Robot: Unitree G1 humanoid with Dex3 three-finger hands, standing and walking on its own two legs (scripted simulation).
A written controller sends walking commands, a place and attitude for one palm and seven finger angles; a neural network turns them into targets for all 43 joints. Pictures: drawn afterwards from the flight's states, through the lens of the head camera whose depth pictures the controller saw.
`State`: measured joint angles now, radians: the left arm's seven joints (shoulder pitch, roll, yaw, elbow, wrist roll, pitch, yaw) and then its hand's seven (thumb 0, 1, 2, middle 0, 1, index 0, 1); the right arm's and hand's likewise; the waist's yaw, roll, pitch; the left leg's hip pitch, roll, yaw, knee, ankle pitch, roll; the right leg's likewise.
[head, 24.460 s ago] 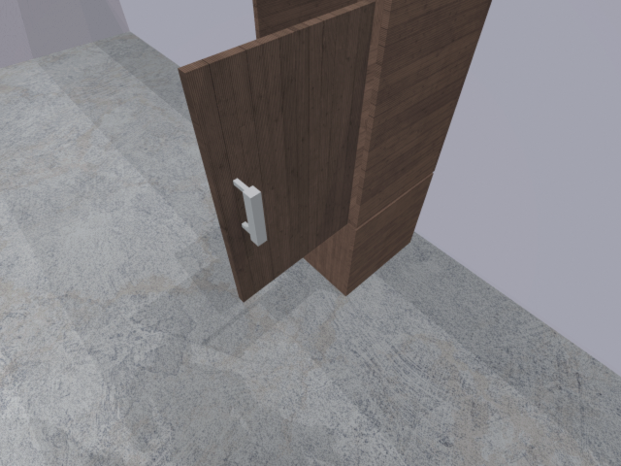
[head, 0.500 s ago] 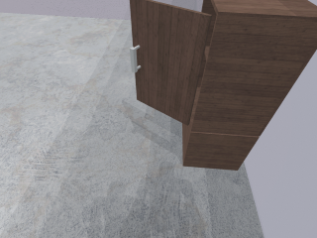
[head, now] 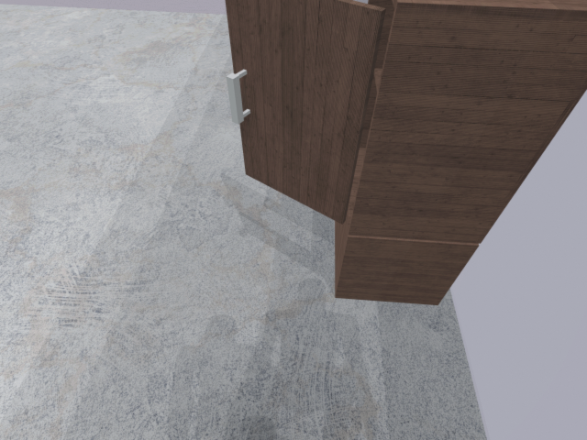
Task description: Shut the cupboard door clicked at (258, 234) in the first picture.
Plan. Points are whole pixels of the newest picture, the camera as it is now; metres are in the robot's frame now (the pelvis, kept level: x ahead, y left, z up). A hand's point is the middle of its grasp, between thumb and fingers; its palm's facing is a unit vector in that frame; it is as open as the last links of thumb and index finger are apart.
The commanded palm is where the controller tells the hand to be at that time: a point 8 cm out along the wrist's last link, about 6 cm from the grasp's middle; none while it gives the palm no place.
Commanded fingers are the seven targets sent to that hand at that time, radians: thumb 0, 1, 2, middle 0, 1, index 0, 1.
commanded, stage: look to check the result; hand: left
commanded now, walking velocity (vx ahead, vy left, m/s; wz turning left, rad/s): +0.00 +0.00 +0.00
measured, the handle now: (240, 96) +0.93 +0.19 -0.03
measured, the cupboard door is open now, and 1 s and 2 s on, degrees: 59 59 59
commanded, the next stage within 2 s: walk to a spot facing it in 0.26 s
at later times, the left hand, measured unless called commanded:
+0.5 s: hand out of the picture -0.01 +0.14 -0.18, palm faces +0.07 -0.98 -0.17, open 7.4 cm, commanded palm none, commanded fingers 0.00 0.90 0.90 -0.20 -0.30 -0.20 -0.30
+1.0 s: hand out of the picture +0.08 +0.25 -0.16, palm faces +0.30 -0.91 -0.28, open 7.4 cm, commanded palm none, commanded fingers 0.00 0.90 0.90 -0.20 -0.30 -0.20 -0.30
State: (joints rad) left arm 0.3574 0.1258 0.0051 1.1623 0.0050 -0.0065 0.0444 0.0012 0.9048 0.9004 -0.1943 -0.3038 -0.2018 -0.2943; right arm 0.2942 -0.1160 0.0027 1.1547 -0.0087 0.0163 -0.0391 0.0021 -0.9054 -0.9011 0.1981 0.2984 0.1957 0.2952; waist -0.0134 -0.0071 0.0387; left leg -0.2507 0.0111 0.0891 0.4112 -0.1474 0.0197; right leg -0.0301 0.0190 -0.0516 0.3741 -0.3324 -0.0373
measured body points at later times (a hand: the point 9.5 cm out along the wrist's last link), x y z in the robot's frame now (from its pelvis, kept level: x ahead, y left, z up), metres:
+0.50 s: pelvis +0.02 -0.02 -0.01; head +0.04 -0.01 +0.44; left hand -0.01 +0.19 -0.17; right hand +0.02 -0.24 -0.17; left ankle +0.05 +0.11 -0.74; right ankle -0.08 -0.09 -0.74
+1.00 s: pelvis +0.02 +0.00 +0.00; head +0.08 +0.03 +0.44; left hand +0.07 +0.29 -0.14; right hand +0.14 -0.23 -0.15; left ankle +0.05 +0.10 -0.74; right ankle +0.05 -0.17 -0.68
